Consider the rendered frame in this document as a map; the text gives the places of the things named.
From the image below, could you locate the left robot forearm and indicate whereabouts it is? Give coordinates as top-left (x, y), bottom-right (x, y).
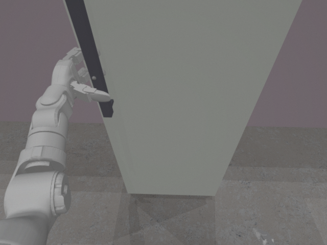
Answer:
top-left (4, 85), bottom-right (75, 217)

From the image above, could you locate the left robot upper arm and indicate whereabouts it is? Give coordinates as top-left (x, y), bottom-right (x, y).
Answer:
top-left (0, 170), bottom-right (72, 245)

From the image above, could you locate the robot right hand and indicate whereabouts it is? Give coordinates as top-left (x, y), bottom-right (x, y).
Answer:
top-left (252, 227), bottom-right (276, 245)

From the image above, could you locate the robot left hand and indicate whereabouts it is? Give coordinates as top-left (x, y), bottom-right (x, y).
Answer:
top-left (51, 47), bottom-right (111, 103)

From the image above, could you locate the fridge door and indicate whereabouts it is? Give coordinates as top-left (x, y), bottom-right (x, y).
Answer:
top-left (63, 0), bottom-right (302, 196)

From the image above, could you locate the handle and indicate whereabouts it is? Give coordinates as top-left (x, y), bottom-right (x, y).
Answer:
top-left (65, 0), bottom-right (114, 117)

